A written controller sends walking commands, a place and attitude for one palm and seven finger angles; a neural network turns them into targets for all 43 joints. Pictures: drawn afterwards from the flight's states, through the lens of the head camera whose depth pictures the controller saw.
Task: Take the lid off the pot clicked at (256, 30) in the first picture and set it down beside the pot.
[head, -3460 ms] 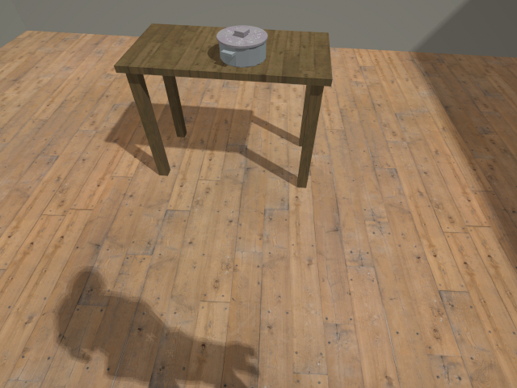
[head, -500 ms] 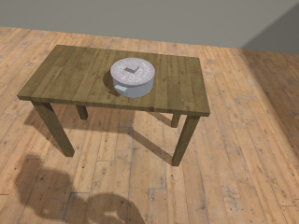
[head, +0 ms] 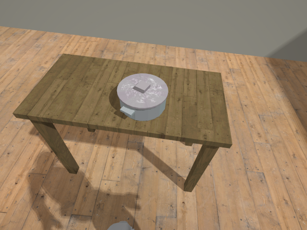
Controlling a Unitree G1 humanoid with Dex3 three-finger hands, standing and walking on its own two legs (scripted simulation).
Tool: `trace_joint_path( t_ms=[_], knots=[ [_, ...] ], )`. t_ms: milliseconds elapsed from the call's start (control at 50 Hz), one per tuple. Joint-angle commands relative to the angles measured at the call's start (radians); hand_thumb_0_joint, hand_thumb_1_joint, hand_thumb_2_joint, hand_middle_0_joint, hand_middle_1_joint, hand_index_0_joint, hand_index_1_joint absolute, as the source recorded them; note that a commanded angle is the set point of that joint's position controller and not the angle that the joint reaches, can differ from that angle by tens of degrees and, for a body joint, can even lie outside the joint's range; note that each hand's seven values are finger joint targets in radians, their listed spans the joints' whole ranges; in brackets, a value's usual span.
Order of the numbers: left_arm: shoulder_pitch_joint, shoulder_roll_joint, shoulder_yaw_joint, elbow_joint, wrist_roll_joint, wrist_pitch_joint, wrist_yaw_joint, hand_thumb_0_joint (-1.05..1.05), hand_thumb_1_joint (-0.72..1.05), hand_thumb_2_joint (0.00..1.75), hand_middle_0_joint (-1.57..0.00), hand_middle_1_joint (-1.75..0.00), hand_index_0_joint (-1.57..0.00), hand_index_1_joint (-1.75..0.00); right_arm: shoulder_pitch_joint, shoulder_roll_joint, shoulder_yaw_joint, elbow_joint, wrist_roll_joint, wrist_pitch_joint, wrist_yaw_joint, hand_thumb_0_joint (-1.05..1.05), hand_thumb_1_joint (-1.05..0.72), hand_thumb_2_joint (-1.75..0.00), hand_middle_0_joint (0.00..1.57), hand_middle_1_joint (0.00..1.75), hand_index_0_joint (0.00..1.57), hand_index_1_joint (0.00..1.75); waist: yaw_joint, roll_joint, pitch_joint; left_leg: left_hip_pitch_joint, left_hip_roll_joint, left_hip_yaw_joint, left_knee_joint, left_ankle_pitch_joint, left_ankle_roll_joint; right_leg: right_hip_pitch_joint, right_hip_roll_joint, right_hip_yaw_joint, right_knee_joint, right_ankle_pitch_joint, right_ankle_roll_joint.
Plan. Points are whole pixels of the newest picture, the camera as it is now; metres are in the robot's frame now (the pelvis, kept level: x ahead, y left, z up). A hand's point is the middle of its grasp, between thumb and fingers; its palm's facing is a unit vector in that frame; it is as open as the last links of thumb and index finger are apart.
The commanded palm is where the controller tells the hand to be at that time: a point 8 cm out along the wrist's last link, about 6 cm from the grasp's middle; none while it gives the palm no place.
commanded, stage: take the last steps up to it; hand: left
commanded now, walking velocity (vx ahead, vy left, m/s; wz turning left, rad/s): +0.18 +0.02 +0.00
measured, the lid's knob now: (142, 86) +0.62 +0.10 -0.02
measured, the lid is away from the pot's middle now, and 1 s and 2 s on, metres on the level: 0.00 0.00 0.00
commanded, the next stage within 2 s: come to a stop and stand still in 0.12 s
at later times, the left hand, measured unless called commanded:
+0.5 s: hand (89, 229) +0.15 +0.20 -0.17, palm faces +0.00 -0.97 -0.22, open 7.3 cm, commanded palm none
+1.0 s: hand out of the picture +0.13 +0.20 -0.17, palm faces +0.01 -0.97 -0.25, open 7.4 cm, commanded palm none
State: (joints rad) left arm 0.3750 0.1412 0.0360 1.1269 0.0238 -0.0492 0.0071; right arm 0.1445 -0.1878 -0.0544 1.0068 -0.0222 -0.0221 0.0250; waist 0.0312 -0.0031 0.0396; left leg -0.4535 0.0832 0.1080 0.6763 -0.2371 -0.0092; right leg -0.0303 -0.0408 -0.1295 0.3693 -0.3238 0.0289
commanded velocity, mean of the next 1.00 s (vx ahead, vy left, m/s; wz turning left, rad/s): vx -0.05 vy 0.00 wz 0.00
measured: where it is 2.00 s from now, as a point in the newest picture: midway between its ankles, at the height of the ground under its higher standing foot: outside the picture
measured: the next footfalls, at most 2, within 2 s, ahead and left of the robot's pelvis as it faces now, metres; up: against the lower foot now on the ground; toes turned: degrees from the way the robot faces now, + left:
left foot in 0.04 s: +0.14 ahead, +0.11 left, +0.00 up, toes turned +6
right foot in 0.42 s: +0.17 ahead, -0.10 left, +0.00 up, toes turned -3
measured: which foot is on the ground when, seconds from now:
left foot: up 0.00-0.02, down 0.04-1.00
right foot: down 0.00-0.04, up 0.06-0.40, down 0.42-1.00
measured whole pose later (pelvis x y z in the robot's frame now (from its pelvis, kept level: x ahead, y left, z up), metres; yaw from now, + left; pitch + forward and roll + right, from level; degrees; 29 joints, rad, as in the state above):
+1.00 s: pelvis +0.09 +0.02 -0.01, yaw +0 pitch -1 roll +1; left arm 0.28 0.17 0.00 0.98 0.02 0.02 0.03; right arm 0.32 -0.18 -0.02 0.96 -0.02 0.02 0.00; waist -0.01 0.03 0.00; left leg -0.27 -0.01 0.14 0.56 -0.28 0.05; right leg -0.34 -0.04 -0.05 0.59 -0.24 -0.02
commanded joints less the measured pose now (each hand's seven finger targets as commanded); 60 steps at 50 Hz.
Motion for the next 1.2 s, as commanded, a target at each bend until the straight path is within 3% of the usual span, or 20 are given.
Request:
trace_joint_path(
  t_ms=[0, 20, 40, 120, 160, 320, 360, 400, 420, 440, 460, 580, 720, 740, 780, 820, 860, 920, 1040, 1180],
  knots=[
    [0.013, 0.145, 0.032, -0.047, -0.006, -0.012, 0.007, 0.0, 0.9, 0.9, -0.2, -0.3, -0.2, -0.3, 0.251, -0.113, -0.014, 0.021, -0.009, -0.037, -0.018, 0.0, -0.9, -0.9, 0.2, 0.3, 0.2, 0.3, -0.116, 0.04, -0.064, 0.448, 0.003, -0.049, -0.213, 0.141, 0.044, -0.218, -0.122, 0.047, 0.255, 0.306, -0.094],
    [0.052, 0.085, 0.025, -0.07, -0.013, -0.004, 0.002, 0.0, 0.9, 0.9, -0.2, -0.3, -0.2, -0.3, 0.336, -0.232, -0.038, 0.024, -0.018, -0.039, -0.03, 0.0, -0.9, -0.9, 0.2, 0.3, 0.2, 0.3, -0.127, 0.269, -0.123, 0.57, 0.251, -0.371, -0.29, 0.225, 0.13, -0.413, 0.011, -0.035, 0.526, -0.11, -0.046],
    [0.031, 0.088, 0.024, -0.092, -0.007, -0.005, 0.007, 0.0, 0.9, 0.9, -0.2, -0.3, -0.2, -0.3, 0.346, -0.254, -0.034, 0.018, -0.008, -0.023, -0.034, 0.0, -0.9, -0.9, 0.2, 0.3, 0.2, 0.3, -0.123, 0.289, -0.132, 0.521, 0.335, -0.488, -0.391, 0.183, 0.205, -0.475, 0.037, 0.036, 0.716, -0.32, -0.057],
    [0.002, 0.074, 0.023, -0.06, 0.001, 0.013, -0.007, 0.0, 0.9, 0.9, -0.2, -0.3, -0.2, -0.3, 0.114, -0.088, 0.01, -0.038, 0.004, -0.04, -0.05, 0.0, -0.9, -0.9, 0.2, 0.3, 0.2, 0.3, -0.029, 0.086, -0.01, 0.238, 0.223, -0.278, -0.472, 0.109, 0.188, -0.48, -0.064, 0.119, 0.809, -0.076, -0.05],
    [0.049, 0.053, 0.018, -0.046, 0.004, 0.027, -0.004, 0.0, 0.9, 0.9, -0.2, -0.3, -0.2, -0.3, 0.101, -0.082, 0.014, -0.034, 0.007, -0.047, -0.05, 0.0, -0.9, -0.9, 0.2, 0.3, 0.2, 0.3, -0.005, 0.11, -0.053, 0.238, 0.182, -0.175, -0.47, 0.216, 0.179, -0.429, -0.06, 0.103, 0.743, -0.032, -0.036],
    [-0.01, 0.031, -0.011, -0.066, -0.001, 0.044, 0.028, 0.0, 0.9, 0.9, -0.2, -0.3, -0.2, -0.3, 0.111, -0.07, 0.023, 0.01, 0.003, -0.02, -0.061, 0.0, -0.9, -0.9, 0.2, 0.3, 0.2, 0.3, -0.01, 0.072, -0.052, 0.238, 0.18, -0.131, -0.359, 0.505, 0.176, -0.229, -0.022, 0.085, 0.286, 0.023, -0.014],
    [0.021, 0.057, -0.01, -0.05, -0.001, 0.042, 0.034, 0.0, 0.9, 0.9, -0.2, -0.3, -0.2, -0.3, 0.107, -0.069, 0.024, 0.029, 0.01, -0.007, -0.063, 0.0, -0.9, -0.9, 0.2, 0.3, 0.2, 0.3, 0.008, 0.07, -0.057, 0.234, 0.137, -0.112, -0.295, 0.407, 0.121, -0.139, -0.024, 0.091, 0.101, 0.183, -0.013],
    [-0.013, 0.126, -0.01, -0.056, 0.001, 0.03, 0.039, 0.0, 0.9, 0.9, -0.2, -0.3, -0.2, -0.3, 0.139, -0.03, 0.027, 0.038, 0.023, 0.003, -0.059, 0.0, -0.9, -0.9, 0.2, 0.3, 0.2, 0.3, -0.028, -0.013, -0.035, 0.205, 0.033, -0.094, -0.263, 0.162, 0.036, -0.126, -0.115, 0.229, 0.039, 0.508, -0.058],
    [-0.037, 0.161, -0.01, -0.069, -0.002, 0.031, 0.038, 0.0, 0.9, 0.9, -0.2, -0.3, -0.2, -0.3, 0.158, -0.024, 0.026, 0.043, 0.024, 0.006, -0.05, 0.0, -0.9, -0.9, 0.2, 0.3, 0.2, 0.3, -0.036, 0.015, -0.023, 0.193, 0.018, -0.104, -0.285, 0.083, 0.025, -0.127, -0.152, 0.219, 0.056, 0.589, -0.07],
    [-0.067, 0.167, -0.005, -0.074, -0.004, 0.03, 0.04, 0.0, 0.9, 0.9, -0.2, -0.3, -0.2, -0.3, 0.161, -0.031, 0.022, 0.047, 0.022, 0.023, -0.052, 0.0, -0.9, -0.9, 0.2, 0.3, 0.2, 0.3, -0.051, -0.062, -0.04, 0.223, 0.008, -0.091, -0.278, 0.099, 0.008, -0.156, -0.16, 0.253, 0.088, 0.612, -0.101],
    [-0.077, 0.164, -0.004, -0.079, -0.009, 0.031, 0.042, 0.0, 0.9, 0.9, -0.2, -0.3, -0.2, -0.3, 0.17, -0.04, 0.019, 0.054, 0.019, 0.031, -0.053, 0.0, -0.9, -0.9, 0.2, 0.3, 0.2, 0.3, -0.048, -0.121, -0.055, 0.266, 0.006, -0.08, -0.258, 0.098, 0.005, -0.18, -0.166, 0.253, 0.081, 0.603, -0.114],
    [-0.101, 0.169, 0.008, -0.108, -0.01, 0.053, 0.049, 0.0, 0.9, 0.9, -0.2, -0.3, -0.2, -0.3, 0.175, -0.052, 0.012, 0.046, 0.012, 0.044, -0.052, 0.0, -0.9, -0.9, 0.2, 0.3, 0.2, 0.3, -0.035, -0.035, -0.075, 0.288, 0.022, -0.078, -0.219, 0.195, 0.013, -0.205, -0.149, 0.244, 0.091, 0.463, -0.115],
    [-0.141, 0.153, 0.003, -0.12, -0.005, 0.06, 0.044, 0.0, 0.9, 0.9, -0.2, -0.3, -0.2, -0.3, 0.176, -0.039, 0.015, 0.035, 0.008, 0.046, -0.044, 0.0, -0.9, -0.9, 0.2, 0.3, 0.2, 0.3, -0.033, -0.025, -0.021, 0.244, 0.029, -0.112, -0.295, -0.013, 0.032, -0.28, -0.103, 0.229, 0.024, 0.115, -0.092],
    [-0.054, 0.157, -0.008, -0.116, -0.01, 0.052, 0.072, 0.0, 0.9, 0.9, -0.2, -0.3, -0.2, -0.3, 0.087, -0.102, 0.004, -0.047, 0.02, 0.024, -0.041, 0.0, -0.9, -0.9, 0.2, 0.3, 0.2, 0.3, -0.011, 0.011, 0.034, 0.164, 0.053, -0.057, -0.14, 0.014, 0.012, -0.234, -0.137, 0.213, 0.081, 0.385, -0.068],
    [-0.125, 0.213, -0.002, -0.188, -0.007, 0.036, 0.055, 0.0, 0.9, 0.9, -0.2, -0.3, -0.2, -0.3, 0.191, -0.04, 0.015, -0.061, 0.011, 0.032, -0.032, 0.0, -0.9, -0.9, 0.2, 0.3, 0.2, 0.3, -0.059, -0.044, -0.082, 0.195, -0.032, -0.054, -0.134, -0.155, 0.013, -0.284, -0.195, 0.321, 0.008, -0.071, -0.148],
    [-0.154, 0.191, -0.003, -0.213, -0.004, 0.047, 0.045, 0.0, 0.9, 0.9, -0.2, -0.3, -0.2, -0.3, 0.228, -0.042, 0.015, -0.068, -0.002, 0.028, -0.029, 0.0, -0.9, -0.9, 0.2, 0.3, 0.2, 0.3, -0.072, 0.071, -0.046, 0.234, -0.003, -0.103, -0.225, -0.166, 0.037, -0.407, -0.119, 0.237, 0.053, -0.208, -0.125],
    [-0.125, 0.151, -0.008, -0.222, -0.003, 0.057, 0.039, 0.0, 0.9, 0.9, -0.2, -0.3, -0.2, -0.3, 0.194, -0.079, 0.012, -0.102, -0.004, 0.025, -0.03, 0.0, -0.9, -0.9, 0.2, 0.3, 0.2, 0.3, -0.049, 0.108, 0.042, 0.08, 0.067, -0.21, -0.36, -0.3, 0.071, -0.373, -0.029, 0.146, 0.142, -0.138, -0.083],
    [-0.053, 0.119, -0.016, -0.2, 0.0, 0.051, 0.029, 0.0, 0.9, 0.9, -0.2, -0.3, -0.2, -0.3, 0.142, -0.099, 0.016, -0.122, 0.0, 0.016, -0.031, 0.0, -0.9, -0.9, 0.2, 0.3, 0.2, 0.3, -0.008, 0.038, 0.023, 0.019, 0.076, -0.207, -0.398, -0.314, 0.078, -0.244, -0.02, 0.121, 0.16, -0.008, -0.073],
    [-0.055, 0.136, -0.019, -0.197, -0.003, 0.037, 0.027, 0.0, 0.9, 0.9, -0.2, -0.3, -0.2, -0.3, 0.205, -0.084, 0.025, -0.09, 0.003, 0.016, -0.031, 0.0, -0.9, -0.9, 0.2, 0.3, 0.2, 0.3, -0.047, -0.05, 0.036, 0.15, 0.009, -0.137, -0.314, -0.229, 0.058, -0.368, -0.069, 0.24, 0.017, -0.158, -0.092],
    [-0.031, 0.126, -0.032, -0.15, -0.008, 0.022, 0.027, 0.0, 0.9, 0.9, -0.2, -0.3, -0.2, -0.3, 0.214, -0.068, 0.04, -0.036, 0.01, -0.009, -0.036, 0.0, -0.9, -0.9, 0.2, 0.3, 0.2, 0.3, -0.043, -0.012, -0.015, 0.218, 0.02, -0.125, -0.318, -0.061, 0.054, -0.288, -0.072, 0.218, 0.028, 0.049, -0.083]
  ],
)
